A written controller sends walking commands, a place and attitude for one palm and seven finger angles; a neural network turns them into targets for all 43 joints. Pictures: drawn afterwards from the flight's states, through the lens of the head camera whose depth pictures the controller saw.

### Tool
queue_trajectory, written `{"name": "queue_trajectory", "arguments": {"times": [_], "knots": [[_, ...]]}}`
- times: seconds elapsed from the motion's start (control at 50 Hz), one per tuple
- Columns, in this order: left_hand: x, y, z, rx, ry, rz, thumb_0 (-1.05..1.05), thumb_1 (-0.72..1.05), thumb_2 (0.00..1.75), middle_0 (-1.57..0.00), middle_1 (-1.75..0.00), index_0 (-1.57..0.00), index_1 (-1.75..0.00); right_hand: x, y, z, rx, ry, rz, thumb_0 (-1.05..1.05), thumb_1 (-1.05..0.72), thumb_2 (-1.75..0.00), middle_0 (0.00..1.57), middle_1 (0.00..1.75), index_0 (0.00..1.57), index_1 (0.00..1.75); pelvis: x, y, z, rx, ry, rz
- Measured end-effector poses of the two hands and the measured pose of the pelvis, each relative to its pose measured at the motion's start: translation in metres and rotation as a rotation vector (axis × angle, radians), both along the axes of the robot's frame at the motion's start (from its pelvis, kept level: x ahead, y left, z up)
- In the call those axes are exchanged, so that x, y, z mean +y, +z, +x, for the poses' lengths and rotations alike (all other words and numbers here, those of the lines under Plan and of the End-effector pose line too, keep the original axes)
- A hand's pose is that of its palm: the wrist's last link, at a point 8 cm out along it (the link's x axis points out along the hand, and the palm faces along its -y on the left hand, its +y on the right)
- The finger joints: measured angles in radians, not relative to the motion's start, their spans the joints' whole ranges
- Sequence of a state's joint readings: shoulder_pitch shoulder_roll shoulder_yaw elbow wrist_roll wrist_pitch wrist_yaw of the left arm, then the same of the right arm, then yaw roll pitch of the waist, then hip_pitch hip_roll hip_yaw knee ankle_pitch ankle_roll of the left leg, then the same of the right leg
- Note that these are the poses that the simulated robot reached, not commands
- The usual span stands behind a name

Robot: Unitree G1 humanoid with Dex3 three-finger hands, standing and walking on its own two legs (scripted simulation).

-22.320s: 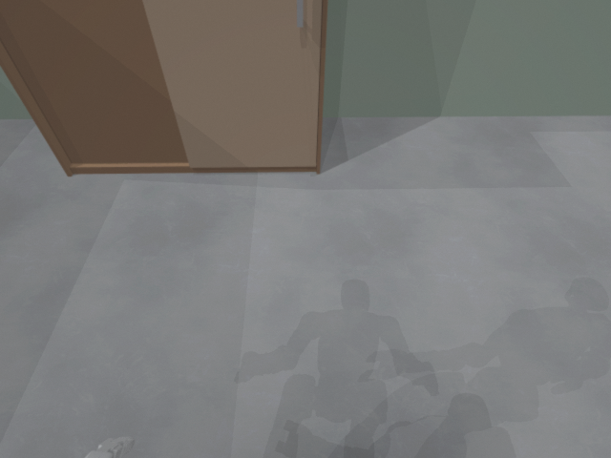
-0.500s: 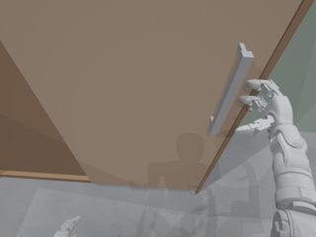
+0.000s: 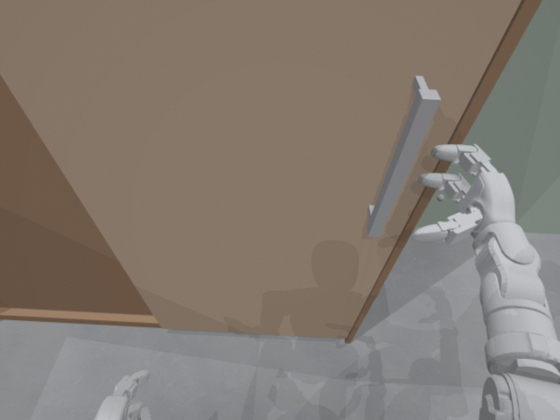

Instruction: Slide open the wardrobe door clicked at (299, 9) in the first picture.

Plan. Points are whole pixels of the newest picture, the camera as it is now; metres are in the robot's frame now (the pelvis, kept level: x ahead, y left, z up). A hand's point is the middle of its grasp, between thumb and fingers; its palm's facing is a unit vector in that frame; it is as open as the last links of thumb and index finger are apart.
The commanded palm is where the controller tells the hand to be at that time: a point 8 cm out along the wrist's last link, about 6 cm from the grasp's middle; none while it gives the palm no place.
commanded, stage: move the hooked fingers beside the handle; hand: right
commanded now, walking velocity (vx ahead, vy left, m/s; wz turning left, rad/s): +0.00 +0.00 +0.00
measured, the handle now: (393, 168) +0.47 -0.12 +0.12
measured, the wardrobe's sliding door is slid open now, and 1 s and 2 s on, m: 0.00 0.00 0.00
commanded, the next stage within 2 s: feel for the door with the fingertips in 1.88 s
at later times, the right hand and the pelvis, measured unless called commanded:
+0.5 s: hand (449, 197) +0.40 -0.19 +0.13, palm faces -0.06 +1.00 +0.00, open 14.0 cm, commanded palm +0.39 -0.25 +0.13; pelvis +0.00 -0.01 +0.00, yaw +0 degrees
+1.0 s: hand (445, 198) +0.42 -0.19 +0.12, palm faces -0.06 +1.00 +0.02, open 14.0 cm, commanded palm +0.39 -0.25 +0.13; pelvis +0.01 -0.01 +0.00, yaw +0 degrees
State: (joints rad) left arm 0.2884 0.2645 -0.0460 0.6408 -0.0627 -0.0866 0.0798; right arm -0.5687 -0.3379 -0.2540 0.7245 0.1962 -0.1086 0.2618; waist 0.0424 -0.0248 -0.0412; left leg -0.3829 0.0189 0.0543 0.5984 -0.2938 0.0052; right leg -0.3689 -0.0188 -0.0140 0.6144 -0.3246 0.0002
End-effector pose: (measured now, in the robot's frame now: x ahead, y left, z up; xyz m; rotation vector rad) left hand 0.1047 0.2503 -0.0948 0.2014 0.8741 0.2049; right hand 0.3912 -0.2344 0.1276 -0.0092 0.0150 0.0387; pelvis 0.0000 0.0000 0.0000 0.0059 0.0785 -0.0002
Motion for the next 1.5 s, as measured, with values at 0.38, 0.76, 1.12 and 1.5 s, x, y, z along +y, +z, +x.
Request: {"name": "queue_trajectory", "arguments": {"times": [0.38,0.76,1.12,1.5], "knots": [[0.003,-0.001,-0.014,0.038,0.024,0.008,0.01,0.9,0.9,-0.2,-0.3,-0.2,-0.3,-0.023,-0.005,-0.009,0.001,-0.017,0.006,-0.01,0.5,-0.3,0.3,1.2,0.3,1.2,-0.002,0.0,0.003,0.004,0.011,0.003],[-0.005,0.001,-0.012,0.024,0.029,-0.002,0.01,0.9,0.9,-0.2,-0.3,-0.2,-0.3,-0.023,-0.003,0.003,-0.023,-0.018,0.009,-0.01,0.5,-0.3,0.3,1.2,0.3,1.2,-0.007,0.0,0.007,0.019,0.024,0.004],[-0.009,0.002,-0.002,0.012,0.014,0.0,0.01,0.9,0.9,-0.2,-0.3,-0.2,-0.3,-0.011,-0.006,0.008,-0.013,-0.007,0.022,-0.01,0.5,-0.3,0.3,1.2,0.31,1.2,-0.008,-0.001,0.008,0.022,0.02,0.004],[-0.006,0.005,0.008,-0.016,-0.012,0.015,0.01,0.9,0.9,-0.2,-0.3,-0.2,-0.3,-0.016,-0.008,-0.014,-0.001,0.006,0.022,-0.01,0.5,-0.3,0.3,1.2,0.3,1.2,-0.007,-0.001,0.003,0.002,0.002,0.008]]}}
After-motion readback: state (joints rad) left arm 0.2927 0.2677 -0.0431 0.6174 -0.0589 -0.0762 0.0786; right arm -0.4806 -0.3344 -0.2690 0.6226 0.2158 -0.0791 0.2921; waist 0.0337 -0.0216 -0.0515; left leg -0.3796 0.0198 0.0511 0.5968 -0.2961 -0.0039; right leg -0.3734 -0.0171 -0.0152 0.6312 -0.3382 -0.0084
